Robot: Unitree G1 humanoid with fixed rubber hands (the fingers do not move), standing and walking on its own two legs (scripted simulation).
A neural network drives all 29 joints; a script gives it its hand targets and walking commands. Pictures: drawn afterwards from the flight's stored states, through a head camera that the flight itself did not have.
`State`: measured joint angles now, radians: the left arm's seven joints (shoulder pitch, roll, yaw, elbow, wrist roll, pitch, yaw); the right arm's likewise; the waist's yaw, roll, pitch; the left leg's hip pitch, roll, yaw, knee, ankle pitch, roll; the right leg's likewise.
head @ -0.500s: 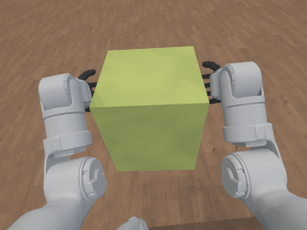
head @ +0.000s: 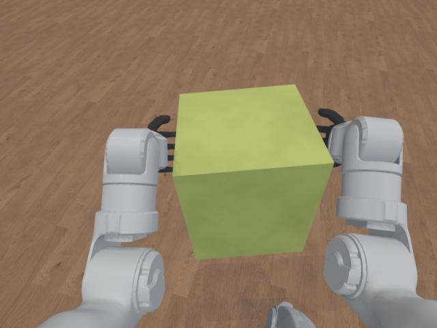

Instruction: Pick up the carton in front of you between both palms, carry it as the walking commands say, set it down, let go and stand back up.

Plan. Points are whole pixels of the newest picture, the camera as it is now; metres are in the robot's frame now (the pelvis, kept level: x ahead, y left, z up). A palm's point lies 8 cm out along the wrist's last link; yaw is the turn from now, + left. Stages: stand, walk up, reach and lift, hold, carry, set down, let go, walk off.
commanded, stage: carry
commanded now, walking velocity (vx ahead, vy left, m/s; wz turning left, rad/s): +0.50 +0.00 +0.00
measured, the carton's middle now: (243, 175) +0.39 +0.05 +0.07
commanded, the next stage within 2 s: none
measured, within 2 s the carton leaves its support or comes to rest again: neither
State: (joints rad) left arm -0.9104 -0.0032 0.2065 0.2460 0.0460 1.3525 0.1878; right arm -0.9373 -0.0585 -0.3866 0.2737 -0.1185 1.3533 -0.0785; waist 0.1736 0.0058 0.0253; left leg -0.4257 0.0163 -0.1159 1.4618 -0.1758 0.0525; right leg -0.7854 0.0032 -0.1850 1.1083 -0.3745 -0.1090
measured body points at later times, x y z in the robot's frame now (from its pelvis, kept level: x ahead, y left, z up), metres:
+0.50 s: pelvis +0.33 +0.02 +0.08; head +0.32 +0.02 +0.53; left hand +0.73 +0.16 +0.27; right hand +0.71 -0.15 +0.28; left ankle +0.43 +0.09 -0.64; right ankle +0.18 -0.08 -0.55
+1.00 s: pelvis +0.63 -0.04 +0.10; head +0.66 -0.04 +0.55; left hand +0.93 +0.12 +0.17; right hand +0.95 -0.18 +0.17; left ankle +0.53 +0.07 -0.57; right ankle +0.66 -0.13 -0.64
